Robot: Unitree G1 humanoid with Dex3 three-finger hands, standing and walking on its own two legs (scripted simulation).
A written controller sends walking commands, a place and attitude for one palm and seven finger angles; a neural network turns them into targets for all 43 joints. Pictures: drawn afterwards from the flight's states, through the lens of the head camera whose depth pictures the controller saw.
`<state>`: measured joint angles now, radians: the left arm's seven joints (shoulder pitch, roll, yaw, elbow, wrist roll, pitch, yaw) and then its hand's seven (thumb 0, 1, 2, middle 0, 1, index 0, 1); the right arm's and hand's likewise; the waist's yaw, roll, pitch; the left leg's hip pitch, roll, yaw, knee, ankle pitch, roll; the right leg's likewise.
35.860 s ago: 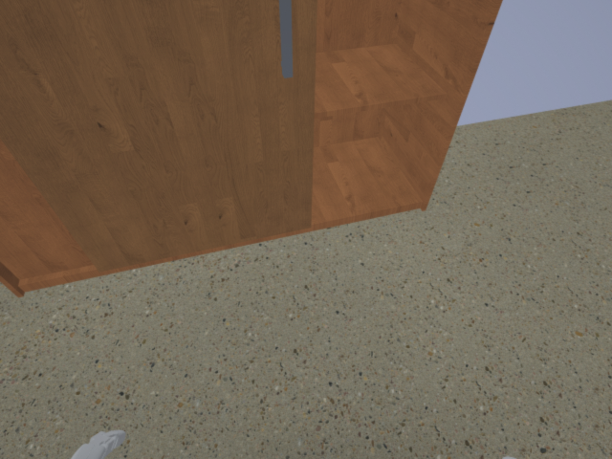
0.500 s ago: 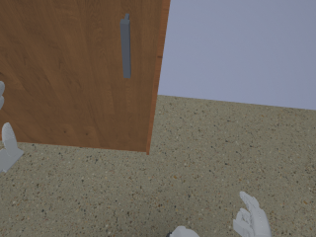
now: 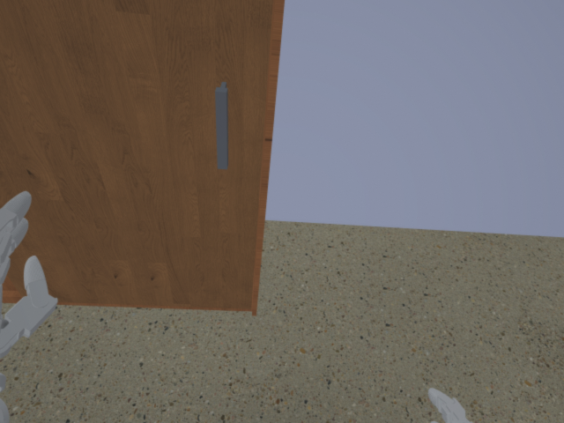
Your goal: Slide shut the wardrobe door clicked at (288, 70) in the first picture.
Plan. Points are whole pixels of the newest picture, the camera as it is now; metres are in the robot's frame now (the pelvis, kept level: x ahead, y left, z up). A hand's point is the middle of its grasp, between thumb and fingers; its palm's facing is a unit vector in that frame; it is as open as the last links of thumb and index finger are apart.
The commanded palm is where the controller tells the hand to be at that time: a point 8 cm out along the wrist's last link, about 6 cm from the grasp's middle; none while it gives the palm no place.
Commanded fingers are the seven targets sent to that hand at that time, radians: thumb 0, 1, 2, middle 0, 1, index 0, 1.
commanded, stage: stop stepping back and stand still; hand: left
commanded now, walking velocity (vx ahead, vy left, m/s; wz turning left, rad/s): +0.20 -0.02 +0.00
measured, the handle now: (223, 126) +0.72 +0.16 +0.09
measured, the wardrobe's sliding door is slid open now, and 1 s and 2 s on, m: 0.00 0.00 0.00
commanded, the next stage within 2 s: let the arm hang, fingers relaxed in 0.52 s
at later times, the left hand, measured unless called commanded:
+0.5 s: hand (11, 297) +0.18 +0.27 +0.18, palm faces +0.46 -0.74 -0.49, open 7.4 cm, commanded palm +0.12 +0.31 +0.18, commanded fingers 0.00 0.90 0.90 -0.20 -0.30 -0.20 -0.30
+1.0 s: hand out of the picture +0.03 +0.20 -0.17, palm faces +0.04 -0.99 -0.17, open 6.9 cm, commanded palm none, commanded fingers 0.00 0.90 0.90 -0.20 -0.30 -0.20 -0.30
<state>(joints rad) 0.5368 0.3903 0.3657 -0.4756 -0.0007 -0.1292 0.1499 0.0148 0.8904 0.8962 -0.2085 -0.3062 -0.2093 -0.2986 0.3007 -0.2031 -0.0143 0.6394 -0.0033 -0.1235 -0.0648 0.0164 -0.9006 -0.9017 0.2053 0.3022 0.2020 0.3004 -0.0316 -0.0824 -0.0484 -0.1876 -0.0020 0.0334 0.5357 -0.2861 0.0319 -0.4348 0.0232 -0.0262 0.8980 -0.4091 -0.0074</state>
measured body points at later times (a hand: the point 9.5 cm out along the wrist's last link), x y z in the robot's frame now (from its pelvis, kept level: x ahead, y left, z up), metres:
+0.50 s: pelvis -0.01 +0.01 -0.01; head -0.02 +0.03 +0.44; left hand +0.15 +0.31 +0.21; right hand +0.14 -0.21 -0.08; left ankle +0.01 +0.12 -0.73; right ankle +0.03 -0.11 -0.74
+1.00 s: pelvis -0.02 +0.02 +0.00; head +0.00 +0.04 +0.45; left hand +0.02 +0.25 -0.16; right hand +0.03 -0.24 -0.13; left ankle +0.01 +0.11 -0.73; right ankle +0.02 -0.11 -0.73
